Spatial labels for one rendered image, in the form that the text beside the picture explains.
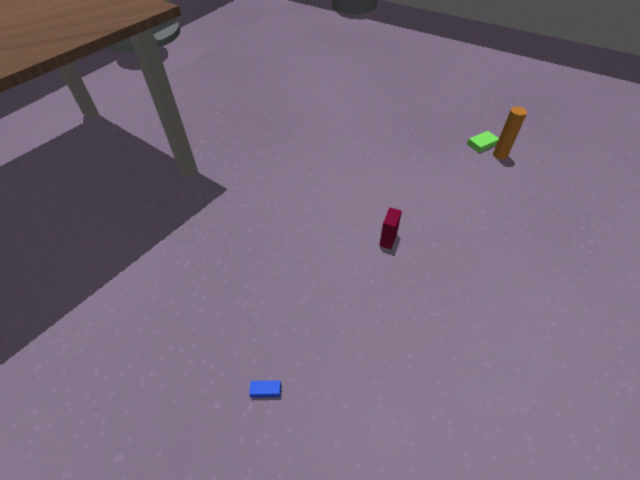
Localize table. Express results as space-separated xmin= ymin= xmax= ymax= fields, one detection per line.
xmin=0 ymin=0 xmax=198 ymax=178

